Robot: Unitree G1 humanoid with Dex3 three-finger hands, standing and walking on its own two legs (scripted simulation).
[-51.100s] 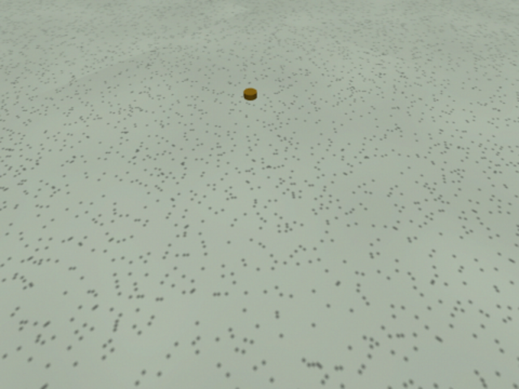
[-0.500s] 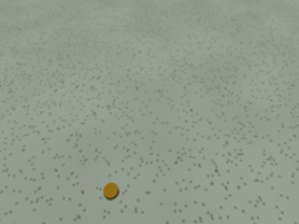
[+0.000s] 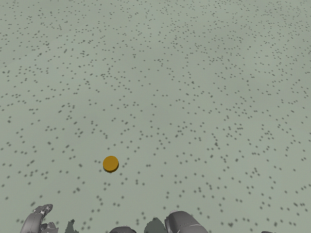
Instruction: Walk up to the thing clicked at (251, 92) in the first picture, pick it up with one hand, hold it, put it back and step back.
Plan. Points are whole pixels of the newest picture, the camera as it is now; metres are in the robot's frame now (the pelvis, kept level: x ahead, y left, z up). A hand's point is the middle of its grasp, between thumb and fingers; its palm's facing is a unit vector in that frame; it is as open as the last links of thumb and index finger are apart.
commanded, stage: step back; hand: left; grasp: from above
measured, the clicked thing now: (110, 164) +0.51 +0.22 -0.75
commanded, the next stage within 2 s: none
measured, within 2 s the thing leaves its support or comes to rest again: neither
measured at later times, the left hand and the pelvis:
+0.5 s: hand out of the picture +0.03 +0.25 -0.13, palm faces -0.04 -0.91 -0.40, open 7.4 cm; pelvis -0.10 -0.01 +0.00, yaw -2 degrees
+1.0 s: hand out of the picture -0.16 +0.27 -0.17, palm faces -0.07 -0.92 -0.38, open 7.4 cm; pelvis -0.25 +0.00 -0.01, yaw -4 degrees
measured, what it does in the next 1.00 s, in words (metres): walks backwards: right foot, then left foot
